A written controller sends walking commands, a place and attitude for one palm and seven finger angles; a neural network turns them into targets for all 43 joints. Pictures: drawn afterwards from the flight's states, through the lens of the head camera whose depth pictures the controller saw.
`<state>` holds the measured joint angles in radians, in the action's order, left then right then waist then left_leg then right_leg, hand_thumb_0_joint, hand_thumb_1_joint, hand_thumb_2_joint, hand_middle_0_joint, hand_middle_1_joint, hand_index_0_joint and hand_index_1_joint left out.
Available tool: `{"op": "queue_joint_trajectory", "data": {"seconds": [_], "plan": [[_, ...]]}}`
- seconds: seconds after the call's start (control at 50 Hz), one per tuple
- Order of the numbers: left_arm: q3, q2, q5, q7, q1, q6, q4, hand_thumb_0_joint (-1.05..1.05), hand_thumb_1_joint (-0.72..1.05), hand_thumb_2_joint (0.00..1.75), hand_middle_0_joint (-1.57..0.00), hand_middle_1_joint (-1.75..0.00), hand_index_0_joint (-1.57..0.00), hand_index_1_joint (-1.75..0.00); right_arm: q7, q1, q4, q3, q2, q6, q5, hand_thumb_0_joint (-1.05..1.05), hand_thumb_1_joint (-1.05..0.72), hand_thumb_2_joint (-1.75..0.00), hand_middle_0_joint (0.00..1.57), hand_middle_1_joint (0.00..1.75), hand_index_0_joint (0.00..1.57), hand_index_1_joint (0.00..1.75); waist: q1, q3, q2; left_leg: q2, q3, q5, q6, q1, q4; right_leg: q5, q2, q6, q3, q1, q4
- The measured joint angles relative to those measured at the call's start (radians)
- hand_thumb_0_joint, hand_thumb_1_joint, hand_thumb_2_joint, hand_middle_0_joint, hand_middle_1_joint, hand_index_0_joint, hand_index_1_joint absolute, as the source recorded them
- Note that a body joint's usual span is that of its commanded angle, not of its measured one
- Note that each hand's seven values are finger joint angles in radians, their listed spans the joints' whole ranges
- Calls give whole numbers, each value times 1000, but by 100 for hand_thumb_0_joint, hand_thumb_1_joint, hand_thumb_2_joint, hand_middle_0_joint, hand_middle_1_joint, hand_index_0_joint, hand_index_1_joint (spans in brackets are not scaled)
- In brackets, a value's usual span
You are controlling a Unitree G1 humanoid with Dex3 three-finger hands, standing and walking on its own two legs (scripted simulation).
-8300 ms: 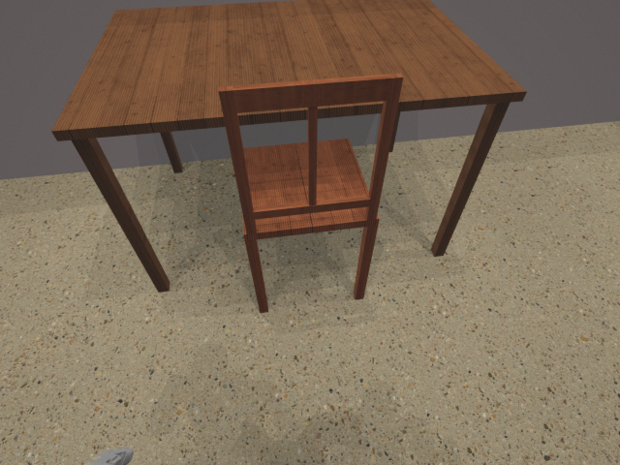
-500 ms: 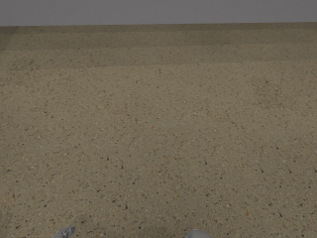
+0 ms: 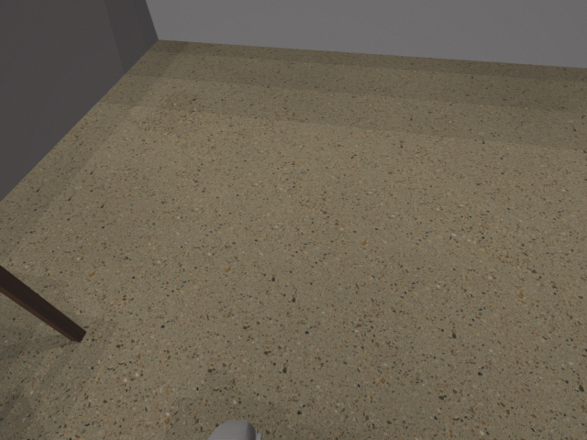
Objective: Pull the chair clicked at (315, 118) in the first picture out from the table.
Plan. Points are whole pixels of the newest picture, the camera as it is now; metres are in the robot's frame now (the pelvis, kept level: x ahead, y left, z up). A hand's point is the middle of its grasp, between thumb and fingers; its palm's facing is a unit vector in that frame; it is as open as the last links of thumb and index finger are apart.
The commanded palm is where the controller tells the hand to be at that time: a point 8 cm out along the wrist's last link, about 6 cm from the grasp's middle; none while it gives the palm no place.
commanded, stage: turn to face it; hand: left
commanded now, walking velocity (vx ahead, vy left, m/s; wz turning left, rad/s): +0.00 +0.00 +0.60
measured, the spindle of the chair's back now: out of the picture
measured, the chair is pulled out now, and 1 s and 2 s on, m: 0.00 0.00 0.00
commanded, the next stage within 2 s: none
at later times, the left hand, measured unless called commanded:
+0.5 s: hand out of the picture +0.02 +0.32 -0.17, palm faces +0.31 -0.92 -0.24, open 7.4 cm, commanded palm none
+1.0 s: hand out of the picture +0.00 +0.24 -0.13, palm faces +0.52 -0.79 -0.31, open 7.4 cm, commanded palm none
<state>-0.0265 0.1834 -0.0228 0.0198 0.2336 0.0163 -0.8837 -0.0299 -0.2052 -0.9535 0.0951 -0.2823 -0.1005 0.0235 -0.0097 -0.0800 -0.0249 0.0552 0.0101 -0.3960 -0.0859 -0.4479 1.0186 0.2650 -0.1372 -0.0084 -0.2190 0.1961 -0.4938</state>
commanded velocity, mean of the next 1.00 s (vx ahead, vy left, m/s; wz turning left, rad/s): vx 0.00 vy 0.00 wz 0.60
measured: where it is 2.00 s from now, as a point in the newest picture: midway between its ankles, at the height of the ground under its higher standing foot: outside the picture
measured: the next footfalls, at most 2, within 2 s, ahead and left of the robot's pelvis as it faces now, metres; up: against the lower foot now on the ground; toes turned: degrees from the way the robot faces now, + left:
left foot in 0.14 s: +0.03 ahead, +0.14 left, +0.00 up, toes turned +11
right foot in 0.88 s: +0.08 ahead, -0.07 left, +0.00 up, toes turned +32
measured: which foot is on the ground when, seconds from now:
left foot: up 0.00-0.12, down 0.14-0.88, up 0.90-1.00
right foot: down 0.00-0.14, up 0.16-0.86, down 0.88-1.00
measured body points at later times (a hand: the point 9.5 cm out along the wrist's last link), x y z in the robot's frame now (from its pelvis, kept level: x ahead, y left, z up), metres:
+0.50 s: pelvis -0.01 +0.08 +0.00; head +0.01 +0.12 +0.45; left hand +0.01 +0.36 -0.15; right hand +0.13 -0.14 -0.12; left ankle -0.01 +0.14 -0.74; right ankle +0.02 -0.11 -0.65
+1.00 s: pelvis +0.01 +0.01 +0.00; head +0.05 -0.01 +0.45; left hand -0.02 +0.28 -0.11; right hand +0.17 -0.21 -0.16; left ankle -0.05 +0.13 -0.67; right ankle +0.04 -0.09 -0.74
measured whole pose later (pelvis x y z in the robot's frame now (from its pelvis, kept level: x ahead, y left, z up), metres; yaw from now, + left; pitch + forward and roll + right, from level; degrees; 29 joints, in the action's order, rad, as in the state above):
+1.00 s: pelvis +0.01 +0.01 +0.00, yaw +34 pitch +0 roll +2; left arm -0.03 0.19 -0.01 0.03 0.15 0.03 -0.87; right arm -0.01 -0.29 -0.95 0.11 -0.28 -0.08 0.03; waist -0.05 -0.04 -0.06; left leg -0.09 -0.09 -0.40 -0.05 -0.52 1.04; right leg 0.29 -0.02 0.02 -0.03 0.18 -0.47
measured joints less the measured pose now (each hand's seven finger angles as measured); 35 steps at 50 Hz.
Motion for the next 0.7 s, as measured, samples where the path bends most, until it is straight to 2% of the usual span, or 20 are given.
{"op": "queue_joint_trajectory", "data": {"seconds": [0.08, 0.12, 0.14, 0.16, 0.2, 0.24, 0.3, 0.38, 0.48, 0.6, 0.7], "plan": [[-14, 29, -6, -2, 19, 8, -16, 1, 90, 90, -21, -30, -21, -30, 1, 42, 16, -13, 9, 13, -6, 1, -91, -90, 20, 30, 20, 30, 28, -15, 28, -3, 49, -36, 15, 73, -191, 17, -34, -26, -39, 22, -45], [-25, 49, -4, -4, 29, 13, -25, 1, 90, 90, -21, -30, -21, -30, 1, 56, 34, -19, 13, 28, -7, 1, -91, -90, 20, 30, 20, 30, 35, -14, 42, -13, 72, 16, 27, 127, -325, 39, -56, -46, -61, 40, -92], [-30, 62, 1, -5, 37, 18, -27, 1, 90, 90, -21, -30, -21, -30, 0, 61, 44, -22, 15, 40, -7, 1, -91, -90, 20, 30, 20, 30, 38, -11, 53, -24, 77, 73, 57, 152, -393, 59, -73, -58, -66, 60, -137], [-39, 77, 5, -5, 35, 27, -35, 1, 90, 90, -21, -30, -21, -30, 1, 71, 50, -23, 24, 51, -6, 1, -91, -90, 20, 30, 20, 30, 43, -15, 74, -41, 79, 82, 96, 142, -383, 134, -83, -70, -34, 94, -216], [-48, 97, 5, 1, 30, 53, -51, 1, 90, 90, -21, -30, -21, -30, 5, 84, 62, -34, 39, 67, -7, 1, -91, -90, 20, 30, 20, 30, 52, -17, 88, -49, 74, 65, 138, 134, -363, 253, -47, -76, 58, 175, -406], [-54, 104, 4, 2, 20, 66, -65, 1, 91, 90, -20, -29, -20, -30, 16, 81, 72, -41, 51, 74, -5, 1, -91, -90, 20, 30, 20, 30, 46, -7, 81, -53, 56, 74, 151, 146, -395, 243, -10, -78, 110, 238, -552], [-56, 105, 4, -6, -2, 61, -64, 1, 91, 90, -20, -29, -20, -30, 29, 71, 73, -50, 61, 76, -5, 1, -91, -90, 20, 30, 20, 30, 37, 0, 68, -68, 25, 125, 157, 178, -476, 147, 17, -86, 158, 297, -658], [-53, 98, 4, -9, -32, 48, -44, 1, 91, 90, -20, -29, -20, -30, 32, 46, 65, -56, 71, 75, -7, 1, -90, -90, 20, 30, 20, 30, 30, 12, 55, -95, -14, 178, 175, 206, -559, 66, 31, -98, 199, 323, -661], [-53, 91, 4, -4, -68, 45, -27, 1, 91, 90, -20, -29, -20, -30, 32, 2, 49, -56, 91, 72, -6, 1, -90, -90, 21, 30, 20, 30, 11, 27, 53, -132, -62, 211, 184, 210, -599, 41, 45, -108, 233, 313, -614], [-48, 77, 8, 3, -108, 46, -14, 1, 91, 90, -20, -29, -20, -30, 35, -53, 29, -47, 99, 67, -1, 1, -90, -90, 21, 30, 21, 30, -22, 34, 36, -165, -126, 232, 183, 191, -609, 82, 75, -104, 252, 282, -530], [-40, 61, 14, 6, -142, 45, 4, 1, 91, 90, -20, -29, -20, -30, 37, -89, 12, -38, 92, 60, 4, 1, -90, -90, 21, 30, 21, 30, -49, 30, 12, -181, -189, 246, 169, 169, -606, 139, 110, -90, 261, 244, -428]]}}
